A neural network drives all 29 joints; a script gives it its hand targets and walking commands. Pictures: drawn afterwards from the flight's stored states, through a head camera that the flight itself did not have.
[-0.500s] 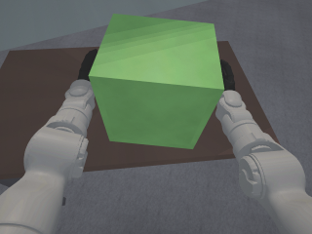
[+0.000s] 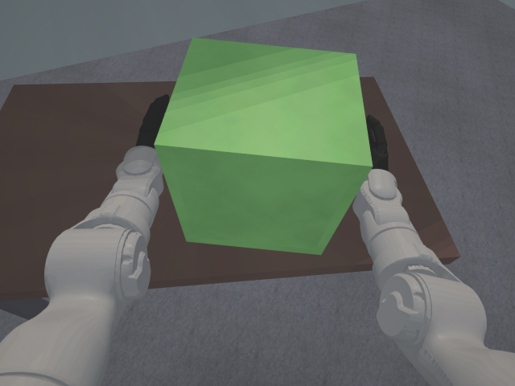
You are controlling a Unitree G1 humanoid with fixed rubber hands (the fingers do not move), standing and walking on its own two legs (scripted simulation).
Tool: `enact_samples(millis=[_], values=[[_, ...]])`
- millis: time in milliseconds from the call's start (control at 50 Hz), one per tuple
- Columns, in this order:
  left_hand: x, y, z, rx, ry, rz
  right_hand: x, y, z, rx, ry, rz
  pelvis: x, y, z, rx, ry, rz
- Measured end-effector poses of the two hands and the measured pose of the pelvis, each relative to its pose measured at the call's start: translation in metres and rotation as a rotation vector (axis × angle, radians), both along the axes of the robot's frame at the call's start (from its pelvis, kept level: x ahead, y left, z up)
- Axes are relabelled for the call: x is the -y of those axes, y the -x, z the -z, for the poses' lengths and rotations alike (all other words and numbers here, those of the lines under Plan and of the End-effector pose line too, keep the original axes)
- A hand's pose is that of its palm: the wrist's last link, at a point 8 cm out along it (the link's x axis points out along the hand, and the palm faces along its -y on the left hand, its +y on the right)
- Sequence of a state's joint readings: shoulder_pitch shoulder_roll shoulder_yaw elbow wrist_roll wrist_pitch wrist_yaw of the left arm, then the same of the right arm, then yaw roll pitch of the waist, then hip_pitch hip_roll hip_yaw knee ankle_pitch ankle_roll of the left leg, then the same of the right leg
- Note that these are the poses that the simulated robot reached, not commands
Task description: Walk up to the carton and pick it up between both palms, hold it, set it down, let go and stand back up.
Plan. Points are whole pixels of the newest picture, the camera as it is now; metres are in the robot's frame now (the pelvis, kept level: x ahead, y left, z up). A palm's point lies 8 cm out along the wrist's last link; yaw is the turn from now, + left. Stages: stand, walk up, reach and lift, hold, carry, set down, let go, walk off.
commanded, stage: reach and lift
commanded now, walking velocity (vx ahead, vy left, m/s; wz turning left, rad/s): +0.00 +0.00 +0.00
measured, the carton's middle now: (262, 156) +0.48 -0.01 +0.04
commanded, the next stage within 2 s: none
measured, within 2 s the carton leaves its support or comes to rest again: leaves its support in 0.92 s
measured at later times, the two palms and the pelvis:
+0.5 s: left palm (150, 150) +0.47 +0.17 +0.08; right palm (370, 169) +0.42 -0.17 +0.08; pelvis +0.03 +0.01 +0.01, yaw +0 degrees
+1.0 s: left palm (150, 149) +0.46 +0.17 +0.10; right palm (375, 174) +0.41 -0.18 +0.08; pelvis +0.02 +0.00 +0.01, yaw +1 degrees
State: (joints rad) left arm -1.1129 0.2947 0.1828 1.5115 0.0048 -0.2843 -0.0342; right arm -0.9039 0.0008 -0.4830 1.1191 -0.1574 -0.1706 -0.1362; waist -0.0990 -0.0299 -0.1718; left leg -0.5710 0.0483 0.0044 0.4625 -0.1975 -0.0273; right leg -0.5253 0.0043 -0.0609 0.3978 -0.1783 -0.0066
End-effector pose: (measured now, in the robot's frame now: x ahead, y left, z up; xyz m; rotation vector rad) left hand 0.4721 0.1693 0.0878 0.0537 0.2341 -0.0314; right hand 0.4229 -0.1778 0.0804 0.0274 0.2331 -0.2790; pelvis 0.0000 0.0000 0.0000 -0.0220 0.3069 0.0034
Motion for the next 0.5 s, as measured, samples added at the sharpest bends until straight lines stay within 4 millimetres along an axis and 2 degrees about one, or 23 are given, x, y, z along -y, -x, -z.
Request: enact_samples(millis=[200, 500], values=[[-0.003, 0.009, 0.000, 0.006, 0.010, -0.015, -0.003, 0.005, 0.004, 0.063, -0.018, -0.009, -0.009, -0.010, -0.007, 0.100, -0.007, -0.010], [-0.003, 0.006, 0.004, -0.009, 0.024, -0.019, -0.003, 0.001, 0.005, 0.043, 0.015, -0.016, -0.009, -0.026, -0.008, 0.124, -0.006, -0.005]])
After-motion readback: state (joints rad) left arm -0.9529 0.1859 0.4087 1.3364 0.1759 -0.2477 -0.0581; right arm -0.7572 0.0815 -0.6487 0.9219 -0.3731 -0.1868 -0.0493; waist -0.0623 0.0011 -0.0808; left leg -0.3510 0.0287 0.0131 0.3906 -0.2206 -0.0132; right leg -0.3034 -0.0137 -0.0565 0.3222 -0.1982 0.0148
